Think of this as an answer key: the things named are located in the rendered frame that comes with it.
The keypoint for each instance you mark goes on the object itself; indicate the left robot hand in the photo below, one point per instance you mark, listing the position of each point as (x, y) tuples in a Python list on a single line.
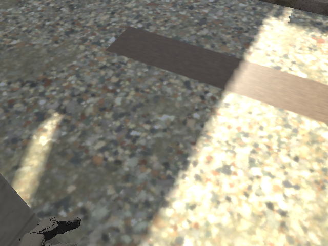
[(49, 228)]

